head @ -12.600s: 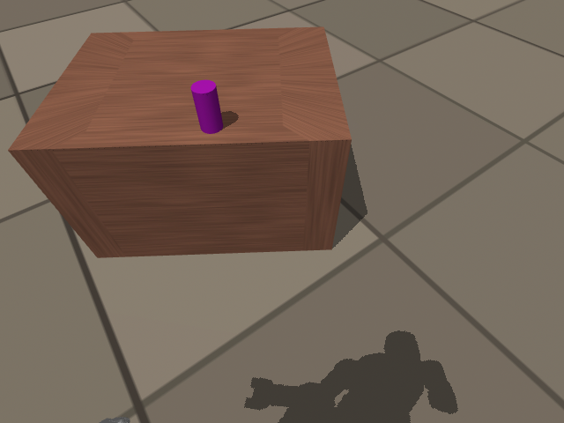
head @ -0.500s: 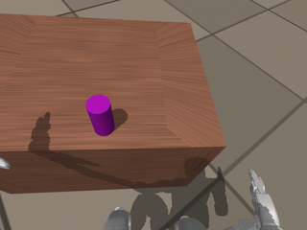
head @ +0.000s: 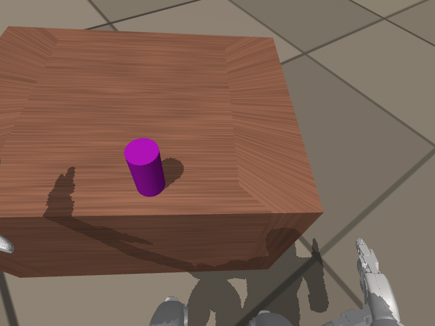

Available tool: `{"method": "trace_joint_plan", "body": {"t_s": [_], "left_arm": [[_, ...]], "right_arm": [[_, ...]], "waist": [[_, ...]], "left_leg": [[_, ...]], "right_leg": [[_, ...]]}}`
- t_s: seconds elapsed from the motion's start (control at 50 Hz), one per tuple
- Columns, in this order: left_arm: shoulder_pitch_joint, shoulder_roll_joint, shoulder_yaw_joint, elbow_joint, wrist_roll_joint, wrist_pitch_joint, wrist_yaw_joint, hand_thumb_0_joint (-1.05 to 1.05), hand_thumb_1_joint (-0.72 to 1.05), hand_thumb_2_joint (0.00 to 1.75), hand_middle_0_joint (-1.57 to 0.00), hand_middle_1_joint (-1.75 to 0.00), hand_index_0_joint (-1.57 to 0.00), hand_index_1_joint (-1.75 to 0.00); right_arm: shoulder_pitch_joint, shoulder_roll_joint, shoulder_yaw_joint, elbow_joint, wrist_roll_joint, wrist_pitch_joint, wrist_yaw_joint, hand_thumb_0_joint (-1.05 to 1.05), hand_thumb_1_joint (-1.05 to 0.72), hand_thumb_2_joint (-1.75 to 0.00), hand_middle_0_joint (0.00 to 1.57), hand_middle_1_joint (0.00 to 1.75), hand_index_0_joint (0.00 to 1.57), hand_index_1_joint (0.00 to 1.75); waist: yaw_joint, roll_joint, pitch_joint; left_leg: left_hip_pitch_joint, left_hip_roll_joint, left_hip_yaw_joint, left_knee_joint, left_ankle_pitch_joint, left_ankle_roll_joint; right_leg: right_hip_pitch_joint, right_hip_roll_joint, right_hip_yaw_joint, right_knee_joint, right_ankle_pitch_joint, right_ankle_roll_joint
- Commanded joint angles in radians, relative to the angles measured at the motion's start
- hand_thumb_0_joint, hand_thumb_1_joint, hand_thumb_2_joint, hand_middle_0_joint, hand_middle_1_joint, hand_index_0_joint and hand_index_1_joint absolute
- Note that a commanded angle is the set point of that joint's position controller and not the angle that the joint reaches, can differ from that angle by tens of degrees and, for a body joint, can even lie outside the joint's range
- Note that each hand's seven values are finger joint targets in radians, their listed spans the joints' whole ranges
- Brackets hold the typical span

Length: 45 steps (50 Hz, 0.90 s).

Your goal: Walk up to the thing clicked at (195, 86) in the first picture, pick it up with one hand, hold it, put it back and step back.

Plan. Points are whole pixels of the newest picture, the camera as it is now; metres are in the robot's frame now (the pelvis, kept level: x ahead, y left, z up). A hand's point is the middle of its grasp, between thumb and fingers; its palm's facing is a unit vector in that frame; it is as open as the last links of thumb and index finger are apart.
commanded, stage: approach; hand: left
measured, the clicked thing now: (146, 169) +0.43 +0.17 -0.05
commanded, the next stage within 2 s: close in in 0.20 s
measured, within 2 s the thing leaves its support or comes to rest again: neither
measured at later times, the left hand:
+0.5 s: hand (118, 194) +0.37 +0.22 -0.05, palm faces +0.09 -0.99 +0.07, open 17.7 cm
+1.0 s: hand (136, 189) +0.37 +0.18 -0.03, palm faces +0.11 -0.99 +0.04, open 17.6 cm
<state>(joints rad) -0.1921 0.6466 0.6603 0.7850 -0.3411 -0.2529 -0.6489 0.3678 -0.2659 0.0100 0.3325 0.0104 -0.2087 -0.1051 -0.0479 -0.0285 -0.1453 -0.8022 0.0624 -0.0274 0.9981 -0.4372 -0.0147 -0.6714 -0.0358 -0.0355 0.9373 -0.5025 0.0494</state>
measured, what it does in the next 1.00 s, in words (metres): stands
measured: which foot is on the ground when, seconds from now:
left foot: down 0.00-1.00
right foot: down 0.00-1.00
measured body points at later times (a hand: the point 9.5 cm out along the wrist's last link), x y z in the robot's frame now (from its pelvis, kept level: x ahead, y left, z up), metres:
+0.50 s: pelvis -0.02 +0.00 -0.04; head +0.11 +0.05 +0.39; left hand +0.36 +0.28 -0.05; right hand +0.12 -0.28 -0.04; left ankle +0.03 +0.12 -0.68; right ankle -0.03 -0.15 -0.68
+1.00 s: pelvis -0.02 +0.00 -0.04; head +0.09 +0.03 +0.39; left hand +0.36 +0.24 -0.03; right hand +0.12 -0.27 -0.04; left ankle +0.03 +0.12 -0.68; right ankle -0.03 -0.15 -0.68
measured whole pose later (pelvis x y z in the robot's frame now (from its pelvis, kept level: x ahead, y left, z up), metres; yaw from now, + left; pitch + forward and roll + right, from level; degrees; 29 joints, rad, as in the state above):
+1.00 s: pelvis -0.02 +0.00 -0.04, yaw -2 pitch +20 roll -3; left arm -0.31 0.27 0.34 0.66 -0.16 -0.50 -0.12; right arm 0.47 -0.24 -0.08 -0.02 -0.05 0.00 0.02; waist -0.13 -0.04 -0.13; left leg -1.06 0.08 -0.02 1.21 -0.49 -0.02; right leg -0.96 -0.02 -0.01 1.18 -0.56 0.04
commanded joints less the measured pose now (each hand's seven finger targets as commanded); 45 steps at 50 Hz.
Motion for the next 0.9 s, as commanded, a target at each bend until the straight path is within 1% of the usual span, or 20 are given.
{"method": "trace_joint_plan", "body": {"t_s": [0.0,0.1,0.2,0.22,0.24,0.3,0.32,0.34,0.38,0.42,0.46,0.48,0.54,0.6,0.66,0.68,0.72,0.78,0.82,0.88], "left_arm": [[-0.279,0.221,0.002,-0.136,-0.027,-0.082,-0.007,0.00,-0.61,0.07,-0.05,-0.07,-0.04,-0.09],[-0.365,0.123,-0.073,-0.118,-0.019,-0.136,0.022,0.00,-0.61,0.06,-0.04,-0.06,-0.03,-0.07],[-0.422,0.169,-0.045,-0.180,0.020,-0.204,0.118,0.00,-0.61,0.05,-0.05,-0.06,-0.05,-0.06],[-0.410,0.134,-0.064,-0.169,0.029,-0.213,0.142,0.00,-0.61,0.05,-0.05,-0.07,-0.06,-0.07],[-0.406,0.135,-0.048,-0.168,0.036,-0.229,0.167,0.00,-0.61,0.05,-0.05,-0.07,-0.06,-0.07],[-0.320,0.057,-0.072,-0.157,0.059,-0.268,0.234,0.00,-0.61,0.04,-0.05,-0.06,-0.06,-0.06],[-0.302,0.049,-0.072,-0.160,0.067,-0.280,0.252,0.00,-0.61,0.03,-0.05,-0.06,-0.07,-0.05],[-0.294,0.030,-0.080,-0.168,0.080,-0.289,0.273,0.00,-0.61,0.03,-0.06,-0.06,-0.07,-0.06],[-0.292,0.022,-0.090,-0.208,0.102,-0.309,0.314,0.00,-0.61,0.04,-0.06,-0.07,-0.07,-0.06],[-0.318,-0.028,-0.122,-0.300,0.108,-0.330,0.347,0.00,-0.61,0.03,-0.06,-0.06,-0.07,-0.06],[-0.281,-0.065,-0.136,-0.343,0.106,-0.340,0.378,0.00,-0.61,0.03,-0.06,-0.07,-0.07,-0.06],[-0.278,-0.050,-0.135,-0.374,0.110,-0.344,0.394,0.00,-0.61,0.05,-0.05,-0.08,-0.06,-0.07],[-0.248,-0.106,-0.173,-0.368,0.125,-0.326,0.433,0.00,-0.61,0.05,-0.05,-0.08,-0.06,-0.07],[-0.212,-0.204,-0.235,-0.311,0.124,-0.307,0.440,0.00,-0.61,0.07,-0.04,-0.08,-0.06,-0.07],[-0.250,-0.231,-0.268,-0.287,0.131,-0.288,0.436,0.00,-0.61,0.07,-0.05,-0.08,-0.07,-0.07],[-0.267,-0.244,-0.283,-0.285,0.135,-0.285,0.432,0.00,-0.61,0.07,-0.06,-0.08,-0.08,-0.07],[-0.317,-0.226,-0.287,-0.302,0.139,-0.292,0.441,0.00,-0.61,0.06,-0.05,-0.07,-0.08,-0.06],[-0.403,-0.189,-0.288,-0.382,0.155,-0.313,0.464,0.00,-0.61,0.05,-0.05,-0.06,-0.07,-0.05],[-0.437,-0.176,-0.282,-0.418,0.161,-0.327,0.490,0.00,-0.61,0.05,-0.05,-0.06,-0.07,-0.05],[-0.389,-0.195,-0.275,-0.368,0.164,-0.328,0.517,0.00,-0.61,0.04,-0.10,-0.04,-0.10,-0.05]], "right_arm": [[0.007,-0.147,-0.072,-0.143,0.001,-0.058,0.000,0.00,0.51,-0.06,0.05,0.05,0.05,0.05],[-0.005,-0.158,-0.077,-0.214,-0.007,-0.067,0.010,0.00,0.53,-0.05,0.05,0.05,0.05,0.05],[0.050,-0.211,-0.147,-0.256,-0.025,-0.051,0.023,0.00,0.54,-0.05,0.05,0.05,0.05,0.05],[0.042,-0.213,-0.158,-0.284,-0.028,-0.050,0.028,0.00,0.54,-0.05,0.05,0.05,0.05,0.05],[0.059,-0.222,-0.178,-0.300,-0.035,-0.044,0.033,0.00,0.53,-0.05,0.05,0.05,0.05,0.05],[0.082,-0.151,-0.127,-0.303,-0.047,-0.022,0.064,0.00,0.54,-0.05,0.05,0.05,0.05,0.05],[0.076,-0.141,-0.128,-0.300,-0.048,-0.015,0.070,0.00,0.53,-0.05,0.05,0.05,0.05,0.05],[0.060,-0.154,-0.151,-0.336,-0.053,-0.010,0.075,0.00,0.52,-0.05,0.05,0.05,0.05,0.05],[0.048,-0.154,-0.158,-0.381,-0.061,0.001,0.083,0.00,0.51,-0.05,0.05,0.05,0.05,0.05],[0.045,-0.122,-0.127,-0.429,-0.067,0.011,0.092,0.00,0.51,-0.06,0.05,0.05,0.05,0.05],[0.048,-0.118,-0.137,-0.453,-0.069,0.024,0.094,0.00,0.50,-0.06,0.05,0.05,0.05,0.05],[0.058,-0.141,-0.164,-0.467,-0.068,0.035,0.091,0.00,0.51,-0.06,0.05,0.05,0.05,0.05],[0.089,-0.168,-0.207,-0.481,-0.064,0.066,0.083,0.00,0.51,-0.06,0.05,0.05,0.05,0.05],[0.143,-0.122,-0.179,-0.441,-0.055,0.091,0.091,0.00,0.52,-0.05,0.05,0.05,0.05,0.05],[0.171,-0.122,-0.174,-0.471,-0.049,0.105,0.097,0.00,0.53,-0.05,0.05,0.05,0.05,0.05],[0.183,-0.097,-0.150,-0.455,-0.048,0.110,0.101,0.00,0.54,-0.05,0.05,0.05,0.05,0.05],[0.162,-0.105,-0.166,-0.454,-0.044,0.115,0.103,0.00,0.54,-0.05,0.05,0.05,0.05,0.05],[0.136,-0.127,-0.180,-0.534,-0.051,0.116,0.104,0.00,0.54,-0.05,0.05,0.05,0.05,0.05],[0.135,-0.108,-0.162,-0.528,-0.050,0.124,0.106,0.00,0.54,-0.05,0.05,0.05,0.05,0.05],[0.118,-0.149,-0.212,-0.549,-0.052,0.140,0.101,0.00,0.52,-0.05,0.05,0.05,0.05,0.05]], "waist": [[-0.033,0.125,-0.175],[-0.067,0.153,-0.231],[-0.067,0.198,-0.309],[-0.070,0.190,-0.313],[-0.074,0.183,-0.329],[-0.028,0.222,-0.320],[-0.015,0.233,-0.323],[-0.020,0.220,-0.353],[-0.013,0.244,-0.409],[0.007,0.269,-0.465],[0.007,0.262,-0.501],[-0.001,0.251,-0.515],[-0.041,0.170,-0.447],[-0.063,0.103,-0.321],[-0.093,0.054,-0.271],[-0.089,0.060,-0.251],[-0.084,0.057,-0.226],[-0.083,0.096,-0.316],[-0.056,0.123,-0.350],[-0.062,0.119,-0.397]], "left_leg": [[0.260,-0.038,0.002,-0.119,0.229,0.025],[0.281,-0.026,-0.016,-0.098,0.170,0.013],[0.291,-0.023,-0.025,-0.058,0.149,-0.002],[0.294,-0.022,-0.024,-0.053,0.149,-0.002],[0.295,-0.020,-0.025,-0.031,0.195,-0.003],[0.241,-0.026,-0.012,0.005,0.259,-0.007],[0.223,-0.028,-0.008,0.014,0.272,-0.007],[0.219,-0.025,-0.007,0.024,0.284,-0.005],[0.213,-0.026,0.006,0.050,0.327,-0.002],[0.238,-0.020,-0.006,0.058,0.395,-0.012],[0.254,-0.015,-0.011,0.064,0.434,-0.015],[0.250,-0.015,-0.008,0.070,0.445,-0.013],[0.180,-0.018,0.007,0.071,0.348,0.004],[0.116,-0.016,0.011,0.054,0.260,0.011],[0.087,-0.015,0.010,0.040,0.190,0.016],[0.073,-0.017,0.011,0.038,0.171,0.015],[0.052,-0.024,0.020,0.035,0.116,0.016],[0.097,-0.026,0.021,0.038,0.112,0.015],[0.119,-0.029,0.019,0.035,0.123,0.009],[0.139,-0.029,0.016,0.045,0.151,0.010]], "right_leg": [[-0.102,0.045,-0.016,-0.096,0.222,-0.049],[-0.177,0.049,-0.022,-0.059,0.169,-0.055],[-0.214,0.049,-0.020,-0.019,0.154,-0.061],[-0.218,0.052,-0.020,-0.013,0.152,-0.061],[-0.220,0.051,-0.022,-0.004,0.183,-0.061],[-0.221,0.045,-0.018,0.034,0.214,-0.065],[-0.221,0.045,-0.015,0.043,0.223,-0.064],[-0.219,0.047,-0.015,0.055,0.232,-0.065],[-0.179,0.046,-0.007,0.069,0.287,-0.061],[-0.172,0.049,-0.014,0.098,0.315,-0.065],[-0.165,0.056,-0.019,0.112,0.331,-0.064],[-0.143,0.059,-0.017,0.113,0.355,-0.062],[-0.123,0.061,0.003,0.090,0.365,-0.049],[-0.173,0.059,0.003,0.072,0.296,-0.044],[-0.206,0.059,0.002,0.057,0.242,-0.042],[-0.213,0.054,0.006,0.056,0.227,-0.041],[-0.222,0.045,0.023,0.043,0.185,-0.038],[-0.197,0.041,0.030,0.049,0.180,-0.040],[-0.176,0.042,0.017,0.066,0.184,-0.047],[-0.173,0.047,0.011,0.077,0.203,-0.049]]}}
